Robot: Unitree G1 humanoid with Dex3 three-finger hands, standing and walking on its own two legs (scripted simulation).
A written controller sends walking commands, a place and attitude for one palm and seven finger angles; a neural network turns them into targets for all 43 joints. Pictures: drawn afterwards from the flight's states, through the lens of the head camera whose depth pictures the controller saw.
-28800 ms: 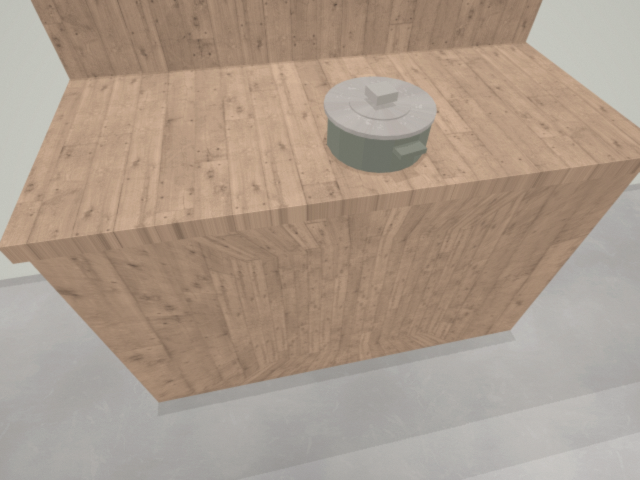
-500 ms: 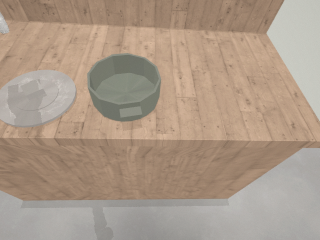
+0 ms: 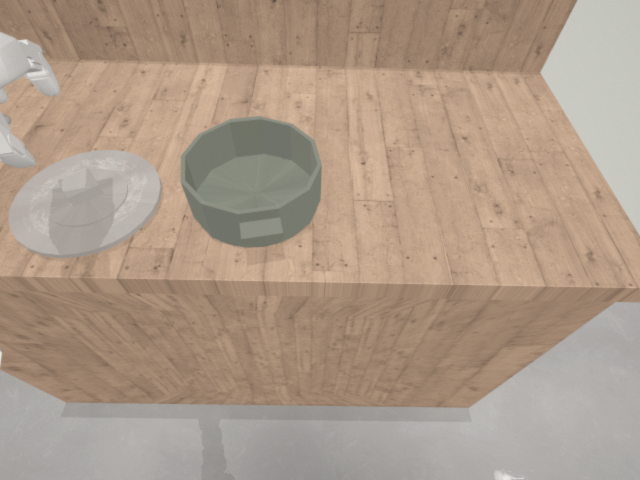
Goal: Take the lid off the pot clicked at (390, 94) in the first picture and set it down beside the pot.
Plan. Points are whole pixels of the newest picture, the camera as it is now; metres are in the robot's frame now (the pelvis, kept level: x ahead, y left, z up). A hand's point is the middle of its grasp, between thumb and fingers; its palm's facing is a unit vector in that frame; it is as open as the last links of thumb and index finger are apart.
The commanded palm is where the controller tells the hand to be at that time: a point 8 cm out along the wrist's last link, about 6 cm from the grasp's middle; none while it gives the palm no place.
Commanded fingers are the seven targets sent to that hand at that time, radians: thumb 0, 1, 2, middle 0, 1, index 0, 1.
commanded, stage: draw the hand back to the body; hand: left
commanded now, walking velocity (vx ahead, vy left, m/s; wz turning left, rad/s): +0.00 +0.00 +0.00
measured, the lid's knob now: (80, 187) +0.50 +0.34 +0.06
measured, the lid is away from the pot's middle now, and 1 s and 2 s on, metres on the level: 0.24 0.24 0.24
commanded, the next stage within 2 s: step back with the hand held close in 1.82 s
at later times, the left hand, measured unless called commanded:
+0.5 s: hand (41, 105) +0.40 +0.25 +0.26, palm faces +0.51 -0.83 -0.22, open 10.2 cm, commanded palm +0.34 +0.28 +0.26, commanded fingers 0.00 0.37 0.81 -0.30 -0.57 -0.30 -0.57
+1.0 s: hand (63, 184) +0.31 +0.20 +0.26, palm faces +0.53 -0.81 -0.24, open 7.9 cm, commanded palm +0.25 +0.23 +0.26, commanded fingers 0.00 0.90 0.90 -0.20 -0.30 -0.20 -0.30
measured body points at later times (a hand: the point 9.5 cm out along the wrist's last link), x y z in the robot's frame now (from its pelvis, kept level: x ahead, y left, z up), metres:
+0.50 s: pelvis +0.02 -0.06 +0.01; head +0.03 -0.06 +0.46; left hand +0.37 +0.29 +0.27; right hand +0.16 -0.31 -0.09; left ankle +0.03 +0.05 -0.73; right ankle -0.02 -0.17 -0.73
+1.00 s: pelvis +0.02 -0.09 +0.01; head +0.01 -0.12 +0.46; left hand +0.28 +0.24 +0.27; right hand +0.21 -0.32 -0.08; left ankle +0.03 +0.05 -0.73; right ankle -0.02 -0.17 -0.73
